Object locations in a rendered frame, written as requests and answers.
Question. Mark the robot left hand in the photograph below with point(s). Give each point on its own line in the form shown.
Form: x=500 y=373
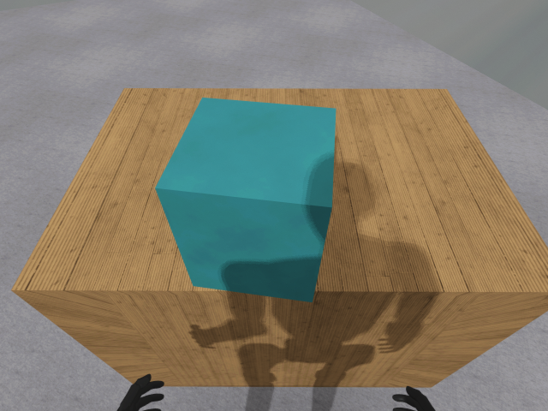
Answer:
x=133 y=400

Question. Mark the robot right hand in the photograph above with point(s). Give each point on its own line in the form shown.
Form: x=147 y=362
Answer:
x=415 y=399

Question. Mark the carton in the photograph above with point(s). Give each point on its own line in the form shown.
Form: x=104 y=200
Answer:
x=248 y=196

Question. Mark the pedestal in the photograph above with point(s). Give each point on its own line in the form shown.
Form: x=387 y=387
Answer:
x=429 y=258

